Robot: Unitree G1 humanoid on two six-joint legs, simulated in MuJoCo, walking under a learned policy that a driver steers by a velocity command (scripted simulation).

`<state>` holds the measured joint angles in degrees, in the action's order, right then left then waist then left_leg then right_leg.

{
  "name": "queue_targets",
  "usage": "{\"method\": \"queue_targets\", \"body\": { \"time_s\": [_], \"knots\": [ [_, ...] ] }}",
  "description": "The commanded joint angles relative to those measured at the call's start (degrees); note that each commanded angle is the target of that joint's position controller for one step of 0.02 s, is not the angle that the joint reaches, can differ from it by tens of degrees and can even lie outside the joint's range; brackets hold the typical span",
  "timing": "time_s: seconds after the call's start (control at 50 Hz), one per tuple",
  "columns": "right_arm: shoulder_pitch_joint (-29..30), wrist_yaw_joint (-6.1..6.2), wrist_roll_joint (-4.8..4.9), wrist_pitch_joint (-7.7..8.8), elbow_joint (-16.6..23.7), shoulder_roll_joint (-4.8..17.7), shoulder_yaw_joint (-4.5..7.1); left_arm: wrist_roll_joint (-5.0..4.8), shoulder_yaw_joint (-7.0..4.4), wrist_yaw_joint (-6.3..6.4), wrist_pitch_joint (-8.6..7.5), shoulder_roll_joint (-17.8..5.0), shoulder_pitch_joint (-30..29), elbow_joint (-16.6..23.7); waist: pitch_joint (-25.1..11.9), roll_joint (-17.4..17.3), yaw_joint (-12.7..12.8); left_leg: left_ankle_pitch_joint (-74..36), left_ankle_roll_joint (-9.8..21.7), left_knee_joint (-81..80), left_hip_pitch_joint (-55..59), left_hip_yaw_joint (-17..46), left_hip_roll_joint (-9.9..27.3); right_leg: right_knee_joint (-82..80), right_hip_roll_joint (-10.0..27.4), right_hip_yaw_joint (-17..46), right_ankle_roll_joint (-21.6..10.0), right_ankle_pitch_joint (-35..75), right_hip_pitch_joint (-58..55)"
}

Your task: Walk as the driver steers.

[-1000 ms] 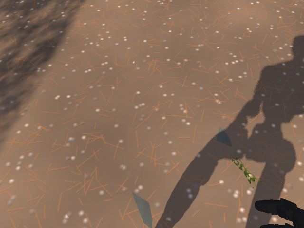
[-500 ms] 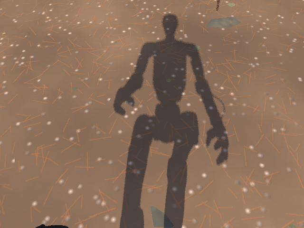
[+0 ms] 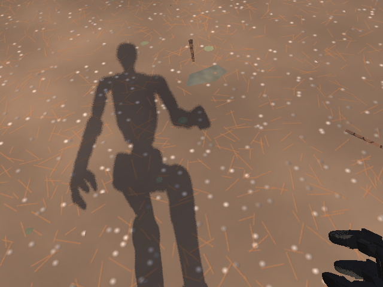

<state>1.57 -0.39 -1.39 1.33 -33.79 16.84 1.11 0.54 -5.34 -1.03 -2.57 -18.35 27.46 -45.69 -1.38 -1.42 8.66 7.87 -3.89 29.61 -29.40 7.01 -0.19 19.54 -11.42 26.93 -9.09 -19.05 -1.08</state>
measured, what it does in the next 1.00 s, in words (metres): walks ahead, turning right: left foot, then right foot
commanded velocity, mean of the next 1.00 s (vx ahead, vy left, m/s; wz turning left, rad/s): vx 0.35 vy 0.00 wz -1.00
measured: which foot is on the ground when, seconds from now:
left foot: up 0.00-0.02, down 0.04-0.42, up 0.44-0.96, down 0.98-1.00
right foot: down 0.00-0.04, up 0.06-0.44, down 0.46-0.98, up 1.00-1.00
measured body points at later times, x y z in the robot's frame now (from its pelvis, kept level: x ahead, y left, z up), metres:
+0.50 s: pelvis +0.32 -0.01 -0.04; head +0.38 -0.04 +0.40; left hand +0.64 +0.10 -0.12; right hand +0.20 -0.26 -0.16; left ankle +0.19 +0.17 -0.64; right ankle +0.42 -0.08 -0.74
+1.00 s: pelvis +0.48 -0.01 +0.00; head +0.50 -0.04 +0.44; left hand +0.79 +0.11 -0.11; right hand +0.37 -0.33 -0.08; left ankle +0.60 +0.02 -0.74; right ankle +0.42 -0.08 -0.74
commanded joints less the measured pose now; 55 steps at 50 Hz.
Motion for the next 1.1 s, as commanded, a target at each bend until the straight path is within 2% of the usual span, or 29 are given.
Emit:
{"method": "queue_targets", "body": {
  "time_s": [0.02,0.04,0.06,0.08,0.1,0.12,0.18,0.22,0.28,0.34,0.4,0.42,0.44,0.46,0.48,0.5,0.52,0.54,0.58,0.66,0.76,0.88,0.96,0.98,1.0,1.02,1.04,1.06,1.1],
  "knots": [
    [-9.9,1.56,0.47,2.03,1.8,10.0,3.74,-0.38,-1.97,-0.14,-1.83,-9.9,-8.2,4.1,-3.8,3.8,-12.9,3.0,2.3,-4.3,32.6,-1.2,-0.7,12.0,8.4,7.2,0.3,24.1,19.3],
    [-21.0,2.81,-0.69,2.55,0.4,15.0,5.44,-1.11,-1.22,-0.31,-2.68,-7.6,-8.3,4.5,-11.1,-3.7,-17.7,16.7,4.7,-5.5,46.0,6.5,8.7,28.8,3.9,-1.1,2.1,19.5,25.4],
    [-25.2,3.59,-2.21,2.07,0.1,18.5,6.07,-2.67,0.7,-0.07,-2.73,-1.5,-6.8,6.7,-17.5,-17.0,-16.5,37.2,9.3,-13.3,58.0,31.6,23.7,44.3,-2.1,-10.4,4.1,-13.8,40.8],
    [-19.8,3.22,-1.63,1.65,0.0,15.7,6.17,-1.51,1.53,0.8,-1.95,-4.0,-7.3,6.5,-13.4,-16.0,-13.4,41.2,11.1,-14.9,51.0,42.1,25.6,51.0,4.1,-14.1,3.3,-7.5,46.5],
    [-16.6,2.83,-1.3,1.34,0.6,9.8,4.94,0.25,0.98,0.62,-1.1,-6.8,-11.4,5.8,-6.9,-6.9,-13.0,37.1,10.3,-13.7,43.4,33.4,23.0,52.9,8.0,-16.3,3.3,-1.3,46.6],
    [-16.7,2.52,-1.27,1.32,-0.4,7.3,4.2,1.42,0.72,-0.32,-0.58,-7.0,-13.7,5.7,-2.4,-1.0,-12.8,28.1,9.7,-14.2,37.8,23.7,20.1,52.2,10.0,-18.1,3.6,1.6,46.1],
    [-20.5,1.72,-0.98,2.51,-4.6,5.1,3.13,2.08,1.36,-2.29,1.29,-3.9,-16.8,6.9,4.8,-2.9,-11.1,-3.1,8.3,-15.5,31.4,7.0,15.7,51.8,13.6,-21.8,5.0,2.2,47.6],
    [-22.2,0.79,0.35,3.39,-6.5,3.8,2.66,2.08,1.91,-2.43,2.25,-2.5,-19.0,9.0,4.0,-4.3,-9.8,-33.4,8.3,-12.3,31.1,-1.3,15.6,52.8,13.6,-24.3,5.7,1.7,48.6],
    [-18.3,0.74,1.12,3.53,-7.1,4.4,2.47,1.7,3.01,-3.51,2.38,-1.0,-24.3,12.8,5.6,-6.0,-8.0,-39.1,7.4,-15.0,23.8,-11.8,12.5,40.5,12.7,-28.3,6.2,9.1,43.2],
    [-18.0,1.49,1.38,3.58,-8.0,6.2,2.89,1.41,3.78,-5.2,2.48,0.1,-27.1,13.6,6.1,-4.1,-7.7,-41.0,4.7,-13.4,19.1,-19.3,9.2,22.4,9.3,-35.0,5.2,19.8,28.9],
    [-18.8,2.42,2.2,3.21,-7.6,10.4,3.95,2.22,2.28,-4.31,3.04,-3.4,-16.8,10.7,-0.6,-4.7,-2.5,-57.2,3.0,2.8,21.0,-19.3,12.2,18.7,5.4,-35.1,1.7,17.5,14.3],
    [-17.3,2.26,2.45,2.77,-6.6,11.1,4.16,2.37,1.05,-3.34,2.83,-5.6,-9.3,8.6,-4.6,-4.0,0.7,-54.0,2.9,14.0,17.9,-18.3,13.4,17.0,5.0,-32.2,-0.6,17.5,5.5],
    [-16.5,1.45,2.79,2.26,-5.8,10.4,4.19,2.2,-0.32,-1.5,2.33,-7.6,-3.9,6.2,-7.3,0.6,2.4,-30.2,2.4,29.9,12.2,-18.5,10.7,11.4,5.6,-28.8,-2.9,22.1,-3.5],
    [-21.4,0.55,0.98,1.32,-5.7,5.4,3.18,1.01,-1.38,0.42,2.44,-11.3,-7.1,7.1,-6.2,9.8,-2.4,25.6,1.5,49.0,0.4,-20.0,2.7,13.4,15.8,-18.3,-6.0,52.7,-10.3],
    [-28.6,1.5,0.36,-0.12,-3.2,5.7,3.1,0.22,-2.47,0.17,3.0,-15.8,-7.0,10.5,-17.4,7.7,-5.2,34.0,-0.9,65.6,-7.0,-12.4,0.3,18.7,29.5,1.6,-17.0,87.1,-20.8],
    [-26.1,2.13,-0.09,-0.63,-2.1,7.9,2.9,-0.36,-2.96,0.76,3.67,-14.3,-7.7,12.4,-23.5,1.7,-2.8,26.3,-1.3,66.7,-11.6,-4.5,1.5,11.5,31.5,7.9,-20.3,70.5,-21.8],
    [-22.3,2.17,-0.18,-0.73,-1.2,8.4,2.42,-0.54,-2.43,1.6,4.41,-12.1,-12.0,13.2,-17.4,-0.8,-4.1,21.8,-1.2,60.0,-12.0,-3.0,2.8,4.4,28.9,8.5,-18.9,48.6,-12.0],
    [-19.3,2.1,-0.75,-1.09,-1.1,8.7,2.71,-0.65,-1.57,1.85,4.55,-9.1,-15.2,12.6,-9.1,-3.3,-6.6,20.5,-1.2,53.0,-10.7,-2.9,4.8,0.3,24.5,5.1,-15.7,38.3,-2.4],
    [-19.5,2.21,-1.55,-3.08,-1.4,8.1,2.71,-0.83,-0.63,1.73,3.88,-7.0,-16.2,10.8,-2.3,-2.6,-10.3,19.7,-1.5,43.1,-4.2,-3.3,6.0,-0.7,19.2,-1.7,-10.9,41.3,9.9],
    [-16.9,1.95,-0.91,-4.59,-0.7,5.2,2.06,0.28,-1.51,1.02,3.16,-9.0,-14.8,9.1,-5.9,-1.3,-10.1,14.5,-1.6,34.5,0.9,-3.9,5.0,1.6,14.2,-3.9,-6.9,44.5,15.4],
    [-8.3,2.47,-0.47,-5.39,1.8,5.5,2.16,0.06,-2.2,0.89,4.18,-9.6,-11.9,8.3,-3.8,3.9,-7.4,10.2,-0.7,27.2,-3.8,-0.5,1.9,-0.6,12.0,4.5,-3.5,20.3,13.2],
    [-3.5,2.87,0.81,-3.56,2.3,6.5,2.0,0.49,-2.96,0.64,4.53,-10.4,-9.0,7.2,-2.0,8.2,-5.5,12.8,1.8,15.0,-0.4,1.6,-2.9,3.5,11.8,10.8,-2.3,26.2,7.2],
    [-8.0,3.8,1.32,-2.55,0.8,7.7,2.36,-0.07,-2.81,0.47,4.53,-10.1,-13.0,7.8,-1.0,9.8,-9.0,8.5,2.1,-4.5,16.4,0.9,-4.7,5.8,8.5,13.4,2.8,23.1,14.0],
    [-8.9,4.35,0.98,-2.15,0.2,8.8,2.73,-0.66,-2.44,0.72,4.29,-8.7,-12.4,7.6,-1.4,5.4,-9.3,2.9,2.8,-12.4,24.2,2.9,-0.2,10.2,5.0,9.9,5.9,9.0,19.4],
    [-8.3,4.79,0.51,-2.31,1.1,12.1,3.27,-0.82,-1.3,1.14,4.1,-3.9,-7.2,7.4,-4.4,-5.6,-6.5,3.8,6.3,-14.4,32.9,13.1,14.1,22.7,-0.6,-1.0,9.0,-12.0,26.6],
    [-7.3,4.26,0.31,-2.93,2.4,14.9,3.48,0.12,-1.97,1.24,4.28,-7.8,-7.6,8.6,-4.3,-10.2,-7.6,2.4,13.2,-15.9,29.7,25.5,23.6,32.6,-3.8,-12.2,10.0,-17.4,33.6],
    [-8.3,3.88,0.51,-3.31,1.3,11.5,3.13,1.87,-2.92,0.94,4.5,-11.9,-10.6,8.3,-1.2,-6.0,-8.1,-2.5,15.4,-15.2,25.9,21.3,22.3,39.3,1.8,-14.1,10.6,-12.2,33.6],
    [-6.6,3.43,0.85,-3.46,1.3,9.0,2.38,1.93,-3.11,0.32,4.94,-11.7,-10.6,7.7,1.3,-4.4,-7.0,-4.7,14.7,-14.0,22.8,14.0,18.8,42.6,3.5,-15.3,10.8,-8.6,32.8],
    [-4.4,3.41,0.56,-3.67,1.8,8.1,1.93,0.96,-2.81,-1.04,6.03,-10.2,-8.4,6.3,2.3,-5.5,-5.8,-10.9,13.1,-12.4,20.7,4.2,13.7,50.2,4.4,-18.3,11.6,-4.4,32.0]
  ]
}}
